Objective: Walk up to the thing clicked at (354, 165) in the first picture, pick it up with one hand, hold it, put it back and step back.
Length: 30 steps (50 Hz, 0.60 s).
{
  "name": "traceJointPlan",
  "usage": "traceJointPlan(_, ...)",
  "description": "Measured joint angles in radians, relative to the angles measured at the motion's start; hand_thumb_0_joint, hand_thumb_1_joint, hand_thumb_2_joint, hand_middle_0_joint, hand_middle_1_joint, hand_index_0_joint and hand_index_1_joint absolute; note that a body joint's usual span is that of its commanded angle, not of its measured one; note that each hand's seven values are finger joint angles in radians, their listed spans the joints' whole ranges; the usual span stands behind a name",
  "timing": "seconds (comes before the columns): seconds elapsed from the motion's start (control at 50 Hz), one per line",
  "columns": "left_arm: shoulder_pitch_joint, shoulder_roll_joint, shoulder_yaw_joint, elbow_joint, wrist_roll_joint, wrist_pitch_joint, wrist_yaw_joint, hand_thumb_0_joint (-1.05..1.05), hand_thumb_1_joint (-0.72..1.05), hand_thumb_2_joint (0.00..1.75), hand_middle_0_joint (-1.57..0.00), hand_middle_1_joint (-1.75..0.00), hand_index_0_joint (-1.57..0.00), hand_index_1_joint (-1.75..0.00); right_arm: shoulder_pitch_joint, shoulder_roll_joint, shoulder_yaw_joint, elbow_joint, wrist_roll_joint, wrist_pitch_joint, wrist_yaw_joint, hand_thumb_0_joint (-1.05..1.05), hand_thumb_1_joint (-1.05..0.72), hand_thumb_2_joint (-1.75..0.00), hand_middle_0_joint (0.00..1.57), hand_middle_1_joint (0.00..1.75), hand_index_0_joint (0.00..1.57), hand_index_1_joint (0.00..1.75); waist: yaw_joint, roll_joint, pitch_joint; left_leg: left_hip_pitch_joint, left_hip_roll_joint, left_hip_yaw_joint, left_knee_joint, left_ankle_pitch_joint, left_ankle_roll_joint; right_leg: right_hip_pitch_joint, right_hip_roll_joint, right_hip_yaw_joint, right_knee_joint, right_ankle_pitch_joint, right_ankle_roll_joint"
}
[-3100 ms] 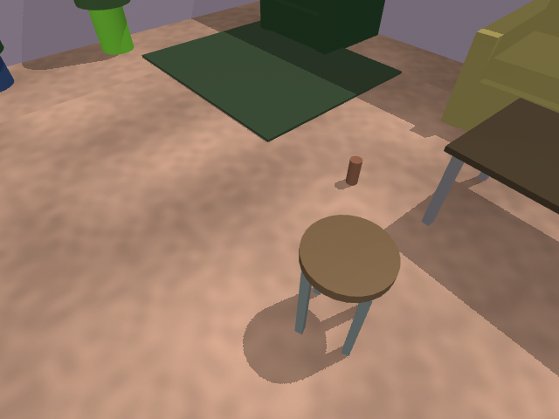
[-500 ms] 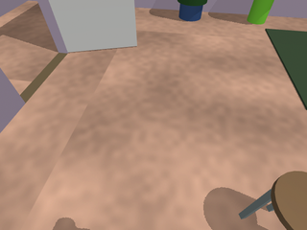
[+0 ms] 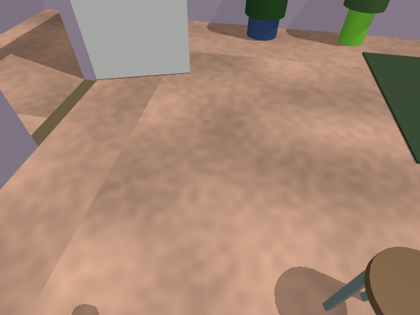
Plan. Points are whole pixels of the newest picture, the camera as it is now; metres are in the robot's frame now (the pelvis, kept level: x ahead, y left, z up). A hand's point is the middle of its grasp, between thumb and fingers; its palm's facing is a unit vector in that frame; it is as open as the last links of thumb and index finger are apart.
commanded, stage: walk up
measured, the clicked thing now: out of the picture +0.68 -1.33 -0.70
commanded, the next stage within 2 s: stand in 0.10 s
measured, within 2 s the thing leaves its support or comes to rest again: neither
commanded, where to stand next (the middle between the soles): +0.07 -0.01 m, yaw -3 degrees
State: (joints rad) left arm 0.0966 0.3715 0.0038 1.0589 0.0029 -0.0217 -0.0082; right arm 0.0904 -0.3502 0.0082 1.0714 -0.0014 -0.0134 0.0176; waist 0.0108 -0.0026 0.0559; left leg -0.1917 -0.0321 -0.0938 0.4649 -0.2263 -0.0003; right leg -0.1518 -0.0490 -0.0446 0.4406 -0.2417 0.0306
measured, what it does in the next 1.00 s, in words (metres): stands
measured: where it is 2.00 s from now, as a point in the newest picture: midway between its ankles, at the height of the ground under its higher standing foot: outside the picture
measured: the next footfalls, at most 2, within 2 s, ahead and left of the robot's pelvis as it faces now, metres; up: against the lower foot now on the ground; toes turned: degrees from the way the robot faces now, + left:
none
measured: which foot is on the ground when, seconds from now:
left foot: down 0.00-1.00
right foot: down 0.00-1.00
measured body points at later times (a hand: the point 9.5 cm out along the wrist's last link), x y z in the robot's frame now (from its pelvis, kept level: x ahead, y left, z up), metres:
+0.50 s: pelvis +0.00 -0.01 +0.01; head +0.02 -0.01 +0.46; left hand +0.08 +0.29 -0.13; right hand +0.08 -0.31 -0.12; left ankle +0.02 +0.12 -0.74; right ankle +0.00 -0.14 -0.74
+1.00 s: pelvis +0.01 -0.02 +0.01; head +0.02 -0.02 +0.46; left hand +0.10 +0.28 -0.12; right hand +0.07 -0.32 -0.13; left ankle +0.02 +0.12 -0.74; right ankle +0.00 -0.14 -0.74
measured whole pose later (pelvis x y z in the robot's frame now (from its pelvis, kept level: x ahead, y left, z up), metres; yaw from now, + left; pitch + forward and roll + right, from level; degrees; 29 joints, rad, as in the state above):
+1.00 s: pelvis +0.01 -0.02 +0.01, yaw -2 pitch -2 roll +0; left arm 0.10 0.35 0.01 1.14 0.00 -0.01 -0.01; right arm 0.10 -0.35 0.01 1.16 -0.01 -0.01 0.01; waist 0.00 0.00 0.05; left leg -0.12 0.01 -0.06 0.31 -0.17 -0.03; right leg -0.11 -0.01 -0.02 0.33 -0.19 0.00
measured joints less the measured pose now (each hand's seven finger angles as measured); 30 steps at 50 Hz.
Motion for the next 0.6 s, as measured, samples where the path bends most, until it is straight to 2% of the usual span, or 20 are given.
traceJointPlan(0.32, 0.009, -0.01, -0.002, 0.088, 0.003, 0.006, 0.002, 0.01, 0.91, 0.9, -0.2, -0.3, -0.21, -0.3, -0.019, 0.004, -0.01, 0.07, -0.005, 0.001, -0.004, 0.0, -0.9, -0.9, 0.2, 0.3, 0.2, 0.3, 0.0, -0.008, 0.005, 0.049, 0.021, 0.015, -0.112, 0.052, -0.014, 0.034, 0.018, 0.014, -0.097, 0.053, -0.01)
traceJointPlan(0.6, -0.006, -0.018, -0.003, 0.089, 0.001, 0.007, 0.003, 0.01, 0.91, 0.9, -0.2, -0.3, -0.21, -0.3, -0.011, 0.007, -0.006, 0.089, -0.003, 0.004, -0.008, 0.0, -0.9, -0.9, 0.2, 0.3, 0.2, 0.3, -0.007, -0.005, -0.004, 0.066, 0.031, 0.023, -0.139, 0.061, -0.022, 0.04, 0.026, 0.023, -0.11, 0.059, -0.017)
